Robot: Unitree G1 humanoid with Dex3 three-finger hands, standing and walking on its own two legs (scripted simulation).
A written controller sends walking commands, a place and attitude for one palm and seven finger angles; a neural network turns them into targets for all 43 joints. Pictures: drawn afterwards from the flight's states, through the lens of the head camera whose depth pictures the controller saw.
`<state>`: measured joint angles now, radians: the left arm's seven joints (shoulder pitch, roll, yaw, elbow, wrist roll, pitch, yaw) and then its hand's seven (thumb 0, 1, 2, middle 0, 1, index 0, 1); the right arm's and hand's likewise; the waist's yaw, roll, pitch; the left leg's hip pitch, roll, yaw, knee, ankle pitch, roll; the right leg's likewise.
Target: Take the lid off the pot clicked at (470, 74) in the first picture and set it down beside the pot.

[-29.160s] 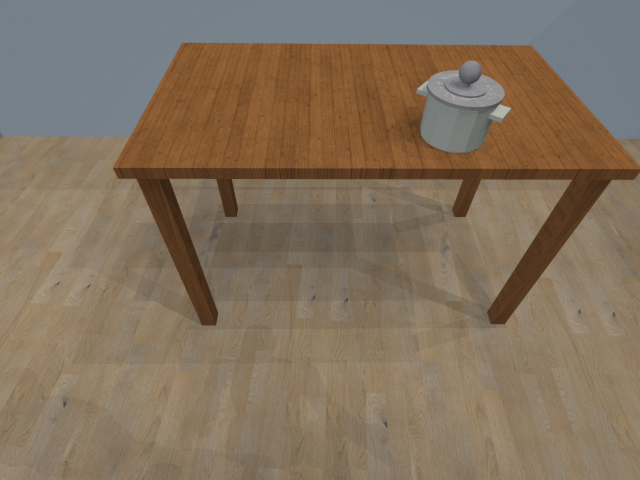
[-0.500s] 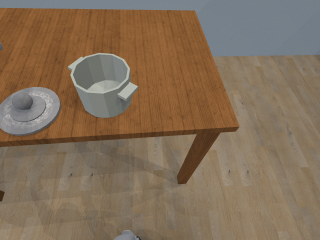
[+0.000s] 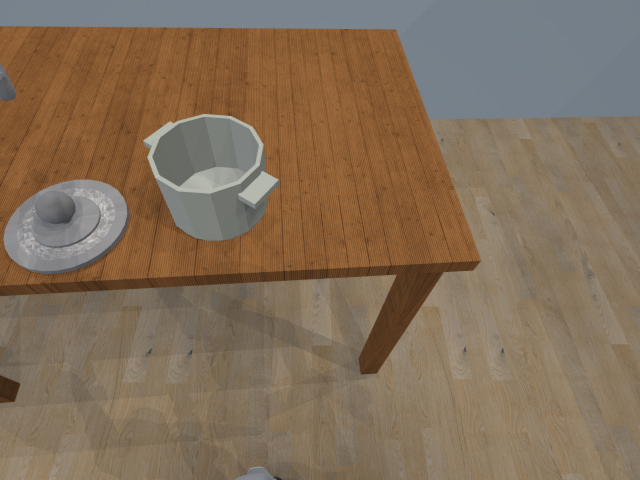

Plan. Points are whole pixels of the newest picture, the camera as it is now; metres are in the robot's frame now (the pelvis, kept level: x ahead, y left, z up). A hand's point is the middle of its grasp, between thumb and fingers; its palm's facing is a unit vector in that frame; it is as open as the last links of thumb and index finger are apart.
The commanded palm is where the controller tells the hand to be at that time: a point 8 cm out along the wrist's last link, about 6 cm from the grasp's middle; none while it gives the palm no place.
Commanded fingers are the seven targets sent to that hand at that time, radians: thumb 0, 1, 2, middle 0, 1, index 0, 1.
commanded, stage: draw the hand back to the body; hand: left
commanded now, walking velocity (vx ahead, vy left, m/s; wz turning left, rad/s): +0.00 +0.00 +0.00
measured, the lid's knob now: (55, 207) +0.48 +0.35 +0.03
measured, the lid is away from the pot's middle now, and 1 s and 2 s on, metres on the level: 0.21 0.21 0.21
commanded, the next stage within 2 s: none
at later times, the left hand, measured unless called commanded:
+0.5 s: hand out of the picture +0.43 +0.29 +0.21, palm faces +0.33 -0.82 -0.46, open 11.0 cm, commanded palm +0.37 +0.33 +0.23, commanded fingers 0.00 0.12 0.65 -0.32 -0.81 -0.32 -0.81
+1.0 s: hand (4, 182) +0.36 +0.26 +0.21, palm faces +0.52 -0.81 -0.26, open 9.1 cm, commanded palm +0.30 +0.28 +0.22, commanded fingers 0.00 0.68 0.83 -0.23 -0.45 -0.23 -0.45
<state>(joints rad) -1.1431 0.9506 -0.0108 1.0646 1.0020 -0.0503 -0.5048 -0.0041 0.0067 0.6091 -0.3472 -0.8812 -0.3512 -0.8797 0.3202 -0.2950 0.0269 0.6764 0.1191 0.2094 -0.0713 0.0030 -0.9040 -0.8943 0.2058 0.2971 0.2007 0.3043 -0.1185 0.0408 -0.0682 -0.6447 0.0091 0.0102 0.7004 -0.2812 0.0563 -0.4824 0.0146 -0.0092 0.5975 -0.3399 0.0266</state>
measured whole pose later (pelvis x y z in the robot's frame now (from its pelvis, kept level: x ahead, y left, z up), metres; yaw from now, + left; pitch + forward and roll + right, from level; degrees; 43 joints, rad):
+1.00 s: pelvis +0.02 -0.05 +0.03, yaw -1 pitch -1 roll +0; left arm -0.25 0.47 0.42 0.28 -0.07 -0.04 0.08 0.00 0.45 0.76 -0.27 -0.58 -0.27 -0.58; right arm 0.20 -0.29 0.03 0.68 0.05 -0.02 -0.07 0.01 -0.90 -0.89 0.20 0.30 0.20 0.30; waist 0.02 0.05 0.01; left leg -0.18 0.04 0.03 0.39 -0.20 -0.02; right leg -0.06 0.04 0.01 0.35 -0.27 -0.04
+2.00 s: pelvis +0.00 -0.03 +0.03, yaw +0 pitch -6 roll -1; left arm 0.50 0.32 0.27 -0.44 -0.09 -0.07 0.06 0.01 0.89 0.90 -0.21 -0.30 -0.21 -0.30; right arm 0.17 -0.21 0.03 0.66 -0.01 -0.11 -0.07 0.01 -0.90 -0.89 0.21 0.30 0.20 0.30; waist 0.07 0.05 0.03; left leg -0.09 0.02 0.02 0.37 -0.17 0.01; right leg 0.05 0.02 0.01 0.29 -0.23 -0.01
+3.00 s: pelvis -0.09 +0.01 +0.00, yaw +1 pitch -2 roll -3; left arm 0.60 0.35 0.32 -0.62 -0.03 -0.20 0.13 0.01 0.88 0.90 -0.21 -0.30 -0.21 -0.30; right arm 0.23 -0.22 0.00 0.57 0.01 -0.09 -0.07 0.01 -0.90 -0.89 0.21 0.30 0.20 0.30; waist 0.01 0.03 0.05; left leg -0.46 -0.01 0.01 0.67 -0.29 0.03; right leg -0.31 0.00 0.00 0.56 -0.22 0.04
